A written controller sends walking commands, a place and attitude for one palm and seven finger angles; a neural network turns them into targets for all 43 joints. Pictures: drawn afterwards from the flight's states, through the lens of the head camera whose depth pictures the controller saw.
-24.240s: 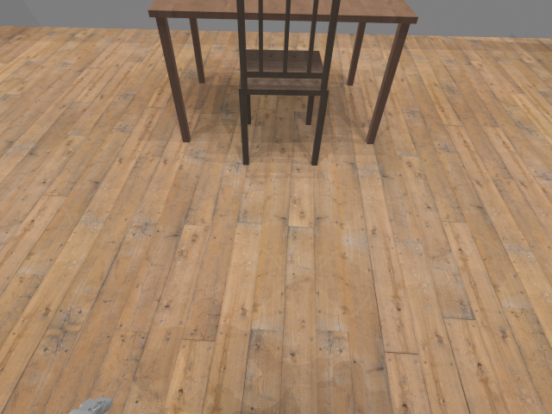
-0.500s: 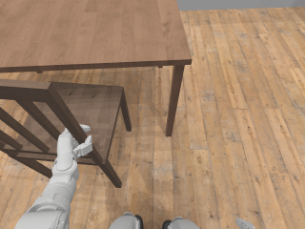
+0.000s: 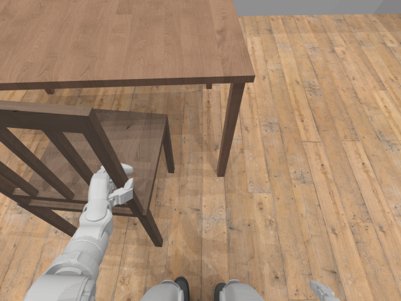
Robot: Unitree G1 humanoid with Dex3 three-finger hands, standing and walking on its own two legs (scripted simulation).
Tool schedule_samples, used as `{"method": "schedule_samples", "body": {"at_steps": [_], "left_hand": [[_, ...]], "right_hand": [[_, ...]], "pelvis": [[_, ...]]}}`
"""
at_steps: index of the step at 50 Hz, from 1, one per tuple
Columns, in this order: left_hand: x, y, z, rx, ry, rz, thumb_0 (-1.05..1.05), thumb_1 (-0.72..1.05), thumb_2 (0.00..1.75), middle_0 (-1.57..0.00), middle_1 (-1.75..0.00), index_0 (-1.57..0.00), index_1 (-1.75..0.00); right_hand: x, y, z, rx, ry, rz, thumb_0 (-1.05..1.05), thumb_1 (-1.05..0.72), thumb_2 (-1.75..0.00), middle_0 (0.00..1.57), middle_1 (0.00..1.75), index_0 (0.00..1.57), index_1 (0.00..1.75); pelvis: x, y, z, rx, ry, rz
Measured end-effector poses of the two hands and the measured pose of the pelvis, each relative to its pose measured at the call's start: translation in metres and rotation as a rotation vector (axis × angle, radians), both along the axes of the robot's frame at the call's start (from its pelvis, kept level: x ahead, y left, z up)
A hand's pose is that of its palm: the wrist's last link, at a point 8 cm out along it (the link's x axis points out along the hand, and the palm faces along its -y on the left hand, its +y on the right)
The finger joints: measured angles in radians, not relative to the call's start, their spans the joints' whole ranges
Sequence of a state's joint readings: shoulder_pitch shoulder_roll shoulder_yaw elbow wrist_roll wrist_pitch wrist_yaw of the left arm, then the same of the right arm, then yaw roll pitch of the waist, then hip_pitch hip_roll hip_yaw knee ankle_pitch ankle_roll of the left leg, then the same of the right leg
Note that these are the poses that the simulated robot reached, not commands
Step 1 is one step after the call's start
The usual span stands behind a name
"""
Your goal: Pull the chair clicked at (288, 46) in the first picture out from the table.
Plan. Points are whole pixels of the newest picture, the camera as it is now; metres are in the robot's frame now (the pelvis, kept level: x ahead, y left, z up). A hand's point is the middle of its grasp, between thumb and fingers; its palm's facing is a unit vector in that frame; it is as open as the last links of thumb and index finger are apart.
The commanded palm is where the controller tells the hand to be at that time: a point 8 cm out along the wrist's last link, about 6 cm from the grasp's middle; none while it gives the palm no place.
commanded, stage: step backward, pulling the chair out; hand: left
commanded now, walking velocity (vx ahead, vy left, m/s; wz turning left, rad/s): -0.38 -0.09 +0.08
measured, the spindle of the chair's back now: (40, 168) +0.40 +0.38 -0.04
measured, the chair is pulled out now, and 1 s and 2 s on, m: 0.12 0.17 0.17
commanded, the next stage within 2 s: none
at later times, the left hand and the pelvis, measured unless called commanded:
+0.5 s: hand (128, 205) +0.32 +0.17 -0.06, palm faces +0.19 -0.96 -0.22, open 5.6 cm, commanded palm +0.29 +0.22 -0.06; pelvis -0.03 -0.01 +0.00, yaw +4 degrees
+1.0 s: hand (127, 215) +0.29 +0.17 -0.06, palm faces +0.16 -0.95 -0.25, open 5.7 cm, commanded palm +0.27 +0.21 -0.05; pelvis -0.06 -0.02 -0.01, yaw +2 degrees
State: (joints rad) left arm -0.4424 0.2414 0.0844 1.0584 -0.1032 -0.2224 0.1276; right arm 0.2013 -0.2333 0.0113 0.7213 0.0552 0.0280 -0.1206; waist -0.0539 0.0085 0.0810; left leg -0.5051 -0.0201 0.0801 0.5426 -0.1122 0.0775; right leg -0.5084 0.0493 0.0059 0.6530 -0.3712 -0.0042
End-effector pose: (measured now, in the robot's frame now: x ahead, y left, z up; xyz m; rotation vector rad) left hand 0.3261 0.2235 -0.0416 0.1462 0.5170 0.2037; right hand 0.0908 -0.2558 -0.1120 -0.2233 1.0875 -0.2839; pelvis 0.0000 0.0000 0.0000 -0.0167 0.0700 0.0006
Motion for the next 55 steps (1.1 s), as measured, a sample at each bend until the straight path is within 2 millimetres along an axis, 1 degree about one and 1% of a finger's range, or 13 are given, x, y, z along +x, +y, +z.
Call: {"method": "schedule_samples", "body": {"at_steps": [4, 8, 13, 17, 21, 25, 28, 31, 37, 41, 44, 48, 55], "left_hand": [[-0.007, -0.001, 0.001, -0.012, 0.011, 0.02, 0.0, 0.66, 0.72, -0.11, -0.98, -0.49, -1.45], [-0.017, -0.003, 0.002, -0.017, 0.022, 0.047, 0.02, 0.65, 0.74, -0.13, -0.95, -0.5, -1.45], [-0.03, -0.008, 0.003, 0.007, 0.028, 0.062, 0.01, 0.63, 0.75, -0.15, -0.95, -0.5, -1.45], [-0.034, -0.011, 0.003, 0.025, 0.03, 0.071, 0.01, 0.61, 0.76, -0.16, -0.97, -0.5, -1.45], [-0.038, -0.013, 0.004, 0.012, 0.037, 0.078, 0.02, 0.62, 0.76, -0.14, -0.96, -0.5, -1.45], [-0.039, -0.011, 0.003, 0.021, 0.03, 0.041, 0.01, 0.62, 0.75, -0.14, -0.99, -0.5, -1.45], [-0.039, -0.009, 0.003, 0.035, 0.024, 0.004, 0.0, 0.61, 0.74, -0.13, -1.02, -0.5, -1.45], [-0.041, -0.008, 0.003, 0.039, 0.018, -0.015, -0.01, 0.62, 0.74, -0.12, -1.04, -0.5, -1.45], [-0.05, -0.008, 0.003, 0.048, 0.015, -0.025, -0.01, 0.61, 0.74, -0.13, -1.05, -0.5, -1.45], [-0.055, -0.009, 0.002, 0.056, 0.011, -0.014, -0.01, 0.6, 0.75, -0.14, -1.05, -0.5, -1.45], [-0.057, -0.01, 0.002, 0.061, 0.007, -0.002, 0.0, 0.59, 0.76, -0.15, -1.05, -0.5, -1.45], [-0.058, -0.011, 0.002, 0.066, 0.006, 0.008, 0.0, 0.58, 0.77, -0.16, -1.05, -0.5, -1.45], [-0.058, -0.011, 0.002, 0.07, 0.005, -0.002, -0.01, 0.58, 0.76, -0.16, -1.06, -0.5, -1.45]], "right_hand": [[-0.004, 0.01, -0.006, 0.046, -0.02, 0.015, 0.01, -0.9, -0.9, 0.2, 0.3, 0.2, 0.3], [-0.012, 0.008, -0.011, 0.068, -0.031, 0.021, 0.01, -0.9, -0.9, 0.2, 0.3, 0.2, 0.3], [-0.022, -0.011, -0.016, 0.059, -0.027, 0.013, 0.01, -0.9, -0.9, 0.2, 0.3, 0.2, 0.3], [-0.028, -0.033, -0.012, 0.025, -0.025, -0.002, 0.01, -0.9, -0.9, 0.2, 0.3, 0.2, 0.3], [-0.034, -0.05, -0.002, -0.027, -0.009, 0.002, 0.01, -0.9, -0.9, 0.2, 0.3, 0.2, 0.3], [-0.037, -0.056, 0.0, -0.086, 0.011, 0.04, 0.01, -0.91, -0.9, 0.2, 0.3, 0.2, 0.3], [-0.039, -0.05, -0.002, -0.099, 0.035, 0.044, 0.01, -0.91, -0.9, 0.2, 0.3, 0.2, 0.3], [-0.04, -0.033, -0.001, -0.069, 0.018, 0.036, 0.01, -0.91, -0.9, 0.19, 0.3, 0.2, 0.3], [-0.041, -0.001, -0.011, 0.035, -0.017, 0.007, 0.01, -0.9, -0.9, 0.2, 0.3, 0.2, 0.3], [-0.043, 0.009, -0.021, 0.082, -0.002, 0.006, 0.01, -0.9, -0.9, 0.2, 0.3, 0.2, 0.3], [-0.047, 0.008, -0.025, 0.09, 0.017, 0.008, 0.01, -0.9, -0.9, 0.2, 0.3, 0.2, 0.3], [-0.055, -0.003, -0.026, 0.068, 0.039, 0.002, 0.01, -0.9, -0.9, 0.2, 0.3, 0.2, 0.3], [-0.072, -0.028, -0.014, -0.01, 0.066, -0.032, 0.01, -0.9, -0.9, 0.2, 0.3, 0.2, 0.3]], "pelvis": [[-0.004, -0.003, 0.0, 0.013, -0.026, -0.021], [-0.01, -0.009, -0.001, 0.011, -0.05, -0.033], [-0.016, -0.022, -0.004, 0.009, -0.063, -0.023], [-0.02, -0.028, -0.004, 0.024, -0.063, -0.009], [-0.024, -0.024, 0.001, 0.042, -0.034, 0.013], [-0.033, -0.014, -0.003, 0.023, 0.014, 0.068], [-0.045, -0.008, -0.005, 0.03, 0.033, 0.064], [-0.053, -0.006, -0.004, 0.043, 0.043, 0.034], [-0.054, -0.008, -0.007, 0.05, 0.05, 0.002], [-0.054, -0.012, -0.01, 0.049, 0.06, 0.003], [-0.056, -0.014, -0.011, 0.049, 0.069, 0.01], [-0.06, -0.016, -0.011, 0.051, 0.079, 0.02], [-0.066, -0.012, -0.009, 0.055, 0.086, 0.021]]}}
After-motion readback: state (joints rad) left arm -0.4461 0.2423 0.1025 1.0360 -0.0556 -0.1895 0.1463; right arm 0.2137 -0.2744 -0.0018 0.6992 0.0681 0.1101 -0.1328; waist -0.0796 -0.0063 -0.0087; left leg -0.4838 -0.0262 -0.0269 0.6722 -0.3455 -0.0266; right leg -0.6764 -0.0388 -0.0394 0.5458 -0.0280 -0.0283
